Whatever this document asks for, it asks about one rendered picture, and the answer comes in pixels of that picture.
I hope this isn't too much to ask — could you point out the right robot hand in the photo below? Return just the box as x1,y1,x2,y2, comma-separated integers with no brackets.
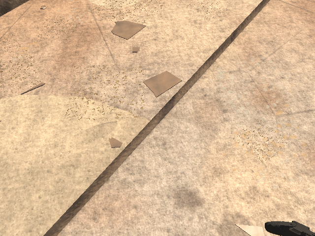
265,220,315,236

